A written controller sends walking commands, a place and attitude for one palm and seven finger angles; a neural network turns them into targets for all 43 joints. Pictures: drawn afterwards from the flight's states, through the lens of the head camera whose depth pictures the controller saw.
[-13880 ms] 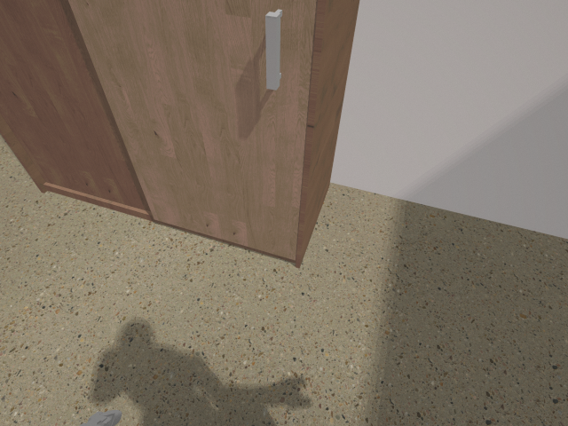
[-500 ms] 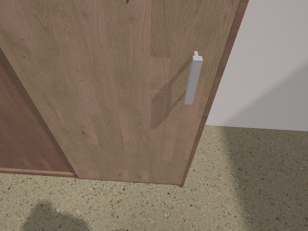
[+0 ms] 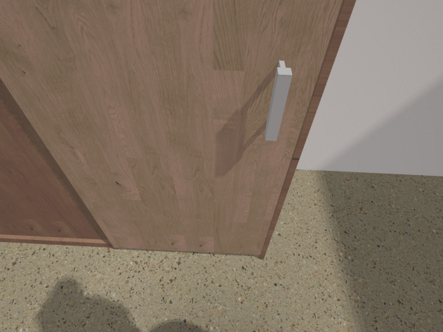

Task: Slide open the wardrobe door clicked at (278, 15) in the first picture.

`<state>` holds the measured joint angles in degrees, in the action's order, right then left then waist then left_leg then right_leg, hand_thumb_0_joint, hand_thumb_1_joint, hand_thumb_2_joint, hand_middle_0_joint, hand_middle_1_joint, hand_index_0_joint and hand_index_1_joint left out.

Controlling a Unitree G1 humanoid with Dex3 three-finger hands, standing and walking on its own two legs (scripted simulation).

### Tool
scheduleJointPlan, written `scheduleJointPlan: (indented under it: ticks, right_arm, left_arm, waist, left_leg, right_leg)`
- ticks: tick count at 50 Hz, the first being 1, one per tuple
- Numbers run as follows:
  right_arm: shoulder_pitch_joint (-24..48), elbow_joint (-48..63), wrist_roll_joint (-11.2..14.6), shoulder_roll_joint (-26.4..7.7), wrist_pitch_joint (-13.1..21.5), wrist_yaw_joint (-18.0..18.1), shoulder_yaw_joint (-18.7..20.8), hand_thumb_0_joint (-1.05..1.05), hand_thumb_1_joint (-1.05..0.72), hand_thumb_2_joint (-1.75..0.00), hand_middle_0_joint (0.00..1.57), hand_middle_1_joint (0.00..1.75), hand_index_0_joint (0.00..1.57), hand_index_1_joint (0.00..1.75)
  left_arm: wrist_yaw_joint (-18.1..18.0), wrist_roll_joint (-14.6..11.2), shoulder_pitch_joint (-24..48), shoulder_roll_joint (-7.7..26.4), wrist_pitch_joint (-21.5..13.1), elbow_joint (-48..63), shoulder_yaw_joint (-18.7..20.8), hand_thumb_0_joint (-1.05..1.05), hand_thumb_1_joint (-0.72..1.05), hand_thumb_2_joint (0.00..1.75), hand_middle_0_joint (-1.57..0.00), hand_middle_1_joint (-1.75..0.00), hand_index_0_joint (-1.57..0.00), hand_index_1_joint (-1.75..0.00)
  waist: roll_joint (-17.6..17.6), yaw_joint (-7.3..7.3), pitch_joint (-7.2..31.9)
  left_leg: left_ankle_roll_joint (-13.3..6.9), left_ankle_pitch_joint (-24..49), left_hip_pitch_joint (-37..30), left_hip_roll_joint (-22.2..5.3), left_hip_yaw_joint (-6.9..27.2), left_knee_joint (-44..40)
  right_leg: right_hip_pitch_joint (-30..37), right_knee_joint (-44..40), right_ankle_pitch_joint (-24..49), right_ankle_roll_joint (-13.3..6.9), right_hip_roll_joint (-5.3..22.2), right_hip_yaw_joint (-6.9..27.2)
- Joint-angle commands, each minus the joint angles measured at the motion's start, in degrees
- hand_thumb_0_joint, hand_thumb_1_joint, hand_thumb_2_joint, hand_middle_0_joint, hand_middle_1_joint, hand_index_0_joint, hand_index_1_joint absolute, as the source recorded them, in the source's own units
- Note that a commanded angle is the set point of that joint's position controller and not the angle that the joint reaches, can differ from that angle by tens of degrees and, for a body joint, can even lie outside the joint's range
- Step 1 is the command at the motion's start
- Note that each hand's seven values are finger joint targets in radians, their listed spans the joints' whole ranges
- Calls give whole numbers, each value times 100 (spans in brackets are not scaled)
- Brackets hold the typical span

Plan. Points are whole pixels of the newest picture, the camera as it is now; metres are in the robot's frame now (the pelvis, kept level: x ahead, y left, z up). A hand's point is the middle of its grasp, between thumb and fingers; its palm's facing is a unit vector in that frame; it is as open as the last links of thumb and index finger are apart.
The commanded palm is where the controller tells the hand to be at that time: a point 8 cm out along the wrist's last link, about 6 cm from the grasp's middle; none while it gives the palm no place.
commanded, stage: look again from close up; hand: right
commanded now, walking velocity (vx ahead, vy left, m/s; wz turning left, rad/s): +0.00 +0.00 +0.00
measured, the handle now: (275, 101) +0.54 -0.07 +0.14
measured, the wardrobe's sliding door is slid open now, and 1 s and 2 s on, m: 0.00 0.00 0.00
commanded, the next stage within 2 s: raise the hand with hooked fingers in 0.78 s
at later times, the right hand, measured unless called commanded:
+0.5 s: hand out of the picture +0.04 -0.20 -0.18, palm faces +0.00 +0.98 -0.21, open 7.4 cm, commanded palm none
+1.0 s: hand out of the picture +0.16 -0.23 -0.08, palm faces +0.24 +0.95 -0.22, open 7.5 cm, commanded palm +0.12 -0.27 -0.05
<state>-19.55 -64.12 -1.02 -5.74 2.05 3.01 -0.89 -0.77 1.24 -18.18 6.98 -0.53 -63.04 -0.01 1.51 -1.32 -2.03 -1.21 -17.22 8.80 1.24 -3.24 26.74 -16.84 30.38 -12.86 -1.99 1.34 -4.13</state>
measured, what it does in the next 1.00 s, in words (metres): stands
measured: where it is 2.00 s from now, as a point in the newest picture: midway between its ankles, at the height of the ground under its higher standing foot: outside the picture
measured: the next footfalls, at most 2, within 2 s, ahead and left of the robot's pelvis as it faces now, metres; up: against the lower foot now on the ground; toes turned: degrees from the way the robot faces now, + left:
none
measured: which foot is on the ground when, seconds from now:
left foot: down 0.00-1.00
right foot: down 0.00-1.00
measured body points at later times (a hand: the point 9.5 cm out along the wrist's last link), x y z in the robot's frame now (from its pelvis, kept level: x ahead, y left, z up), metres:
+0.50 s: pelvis +0.02 -0.02 +0.00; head +0.03 -0.03 +0.45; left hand +0.05 +0.22 -0.15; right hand +0.04 -0.25 -0.16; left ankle -0.03 +0.11 -0.74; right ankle +0.04 -0.09 -0.74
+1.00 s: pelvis +0.01 -0.02 +0.00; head +0.03 -0.02 +0.45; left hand +0.10 +0.23 -0.12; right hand +0.15 -0.28 -0.06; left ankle -0.02 +0.10 -0.73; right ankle +0.04 -0.09 -0.74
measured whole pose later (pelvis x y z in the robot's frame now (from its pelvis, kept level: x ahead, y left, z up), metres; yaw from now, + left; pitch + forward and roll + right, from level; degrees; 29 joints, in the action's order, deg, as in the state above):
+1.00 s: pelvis +0.01 -0.02 +0.00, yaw -1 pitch +0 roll -1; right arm -23.3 -16.5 6.0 -13.2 0.2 4.6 4.7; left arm -2.9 -1.5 -16.7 11.8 -10.2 -50.2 -0.4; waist -2.3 0.8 -1.6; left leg -0.7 -19.5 12.0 -2.8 -1.6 33.5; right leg -14.5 26.4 -11.9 -3.3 -3.2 -5.4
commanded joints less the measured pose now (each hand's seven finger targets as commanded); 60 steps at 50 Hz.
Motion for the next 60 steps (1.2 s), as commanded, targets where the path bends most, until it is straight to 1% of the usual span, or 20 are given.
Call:
scheduleJointPlan:
  ticks: [1, 5, 13, 31, 35, 43, 44, 45, 46, 47, 48, 49, 50, 51, 53, 55, 56, 57, 58, 60]
  right_arm:
    - [-199, 398, 9, -639, 98, 20, 97, 0, -90, -90, 20, 30, 20, 30]
    - [-258, 454, 10, -640, 20, 4, 102, 0, -90, -90, 20, 30, 20, 30]
    - [-176, 591, 14, -911, -43, -23, 145, 0, -90, -90, 20, 30, 20, 30]
    - [126, 595, -4, -1301, -67, -78, 181, 0, -90, -90, 20, 30, 20, 30]
    - [184, 551, -4, -1333, -93, -93, 179, 0, -90, -90, 20, 30, 20, 30]
    - [289, 496, -6, -1456, -81, -110, 177, 0, -90, -90, 20, 30, 20, 30]
    - [-41, 405, -64, -1014, -44, 125, 69, 0, -90, -90, 20, 30, 20, 30]
    - [4076, 9226, 974, -2914, 1043, 131, 1629, 0, -88, -89, 20, 32, 20, 32]
    - [2696, 8844, 650, -3012, 931, 230, 1597, 0, -85, -88, 20, 33, 20, 33]
    - [1093, 7638, 745, -2103, 761, 327, 1195, 0, -83, -87, 21, 34, 21, 34]
    - [-623, 6243, 845, -485, 232, 277, 191, 0, -81, -86, 21, 36, 21, 36]
    - [301, 7196, 1048, -697, 349, 187, 416, 0, -78, -85, 21, 37, 21, 37]
    - [388, 7080, 1087, -891, 614, 21, 642, 0, -76, -84, 21, 39, 21, 39]
    - [-152, 6494, 1114, -841, 894, -203, 791, 0, -74, -83, 21, 40, 21, 40]
    - [-1541, 5111, 1359, -680, 1492, -791, 1087, 0, -69, -81, 22, 43, 22, 43]
    - [-1833, 4898, 1542, -839, 2226, -1611, 1295, 0, -64, -79, 22, 47, 22, 47]
    - [-1945, 4610, 1606, -1143, 2456, -2036, 1565, 0, -62, -78, 22, 48, 22, 48]
    - [-1699, 4632, 1716, -1375, 2617, -2451, 1667, 0, -60, -77, 22, 50, 22, 50]
    - [-1794, 4584, 1790, -1681, 2597, -2691, 2057, 0, -57, -76, 22, 51, 22, 51]
    - [-1328, 5582, 2035, -2037, 2484, -2893, 2417, 0, -53, -74, 23, 54, 23, 54]
  left_arm:
    - [-38, -16, -386, 493, -146, 398, 35, 0, 90, 90, -20, -30, -20, -30]
    - [-58, -32, -240, 665, -146, 472, 42, 0, 90, 90, -20, -30, -20, -30]
    - [-69, -36, 4, 903, -186, 482, 55, 0, 90, 90, -20, -30, -20, -30]
    - [-70, -60, 475, 1245, -204, 418, 121, 0, 90, 90, -20, -30, -20, -30]
    - [-63, -56, 590, 1312, -184, 383, 128, 0, 90, 90, -20, -30, -20, -30]
    - [-49, -59, 700, 1414, -185, 338, 128, 0, 90, 90, -20, -30, -20, -30]
    - [-34, -110, 652, 1255, -140, 626, 94, 0, 90, 90, -20, -30, -20, -30]
    - [-174, -438, 355, 1939, -891, 2604, 382, 0, 90, 90, -20, -30, -20, -30]
    - [-392, -366, 559, 1354, -1354, 2337, 14, 0, 90, 90, -20, -30, -20, -30]
    - [-421, -255, 576, 1444, -1537, 2127, 72, 0, 90, 90, -20, -30, -20, -30]
    - [-322, -385, 500, 1065, -1536, 2003, 93, 0, 90, 90, -20, -30, -20, -30]
    - [-249, -343, 530, 1383, -1560, 2466, 233, 0, 90, 90, -20, -30, -20, -30]
    - [-263, -297, 698, 1492, -1604, 2654, 309, 0, 90, 90, -20, -30, -20, -30]
    - [-253, -290, 766, 1503, -1620, 2784, 351, 0, 90, 90, -20, -30, -20, -30]
    - [-186, -236, 863, 1499, -1494, 2935, 387, 0, 90, 90, -20, -30, -20, -30]
    - [-104, -244, 1107, 1534, -1437, 3159, 481, 0, 90, 90, -20, -30, -20, -30]
    - [-37, -308, 1133, 1587, -1416, 3327, 522, 0, 90, 90, -20, -30, -20, -30]
    - [-14, -330, 1246, 1664, -1414, 3552, 532, 0, 90, 90, -20, -30, -20, -30]
    - [-29, -378, 1340, 1642, -1404, 3756, 561, 0, 90, 90, -20, -30, -20, -30]
    - [-74, -403, 1398, 1565, -1411, 4085, 514, 0, 90, 90, -20, -30, -20, -30]
  waist:
    - [114, 2, -74]
    - [-339, 89, -320]
    - [-113, 159, -134]
    - [-109, 171, 235]
    - [-95, 173, 53]
    - [-129, 161, 121]
    - [183, 125, -147]
    - [1019, -407, 2721]
    - [1822, -21, 2292]
    - [1639, 177, 2324]
    - [840, -133, 1221]
    - [596, -107, 801]
    - [196, -149, 534]
    - [-130, -21, 261]
    - [-1345, 212, 64]
    - [-2118, 338, 142]
    - [-1966, 438, 149]
    - [-1680, 379, 298]
    - [-1360, 482, 602]
    - [-448, 595, 1178]
  left_leg:
    - [-280, 198, 619, -628, 657, -361]
    - [-207, 145, 623, -575, 618, -283]
    - [-118, 523, 401, -628, 549, -235]
    - [-37, 971, 148, -705, 558, -399]
    - [-32, 702, 247, -718, 556, -488]
    - [-36, 776, 192, -760, 609, -584]
    - [31, 1036, 535, -834, 674, -533]
    - [-86, 1954, 548, -239, -91, 116]
    - [-35, 862, 972, -239, -6, 754]
    - [-25, -47, 1193, -188, -57, 1050]
    - [28, -372, 1692, -132, -82, 1087]
    - [23, -260, 1639, -183, -84, 872]
    - [0, -215, 1703, -167, -138, 564]
    - [-19, -45, 1625, -141, -210, 293]
    - [-27, -170, 2155, -58, -280, 539]
    - [-32, -221, 2461, -56, -211, 1064]
    - [-70, -164, 2394, -128, -10, 1152]
    - [-81, -131, 2322, -200, 144, 1250]
    - [-62, -46, 2153, -236, 298, 1311]
    - [-3, -191, 2034, -283, 520, 1319]
  right_leg:
    - [192, -474, 328, -45, 433, 733]
    - [19, -684, 201, -96, 461, 815]
    - [284, -806, 682, -143, 510, 774]
    - [780, -819, 1416, -157, 591, 716]
    - [712, -1005, 979, -143, 610, 767]
    - [821, -1086, 968, -119, 609, 737]
    - [712, -233, 1811, 49, 684, 584]
    - [2460, -536, 2612, 360, 95, 961]
    - [3126, -739, 3133, 570, 484, 980]
    - [2684, -955, 2859, 665, 489, 1148]
    - [2135, -1135, 1960, 530, 460, 1087]
    - [1454, -978, 1114, 380, 346, 1078]
    - [895, -653, 243, 301, 250, 995]
    - [340, -322, -64, 282, 81, 845]
    - [-668, 372, -87, 251, -48, 648]
    - [-1504, 887, -136, 302, -108, 494]
    - [-1686, 1033, -156, 309, -146, 412]
    - [-1827, 1217, -233, 310, -213, 358]
    - [-1882, 1365, -219, 268, -261, 279]
    - [-1865, 1497, -281, 179, -325, 178]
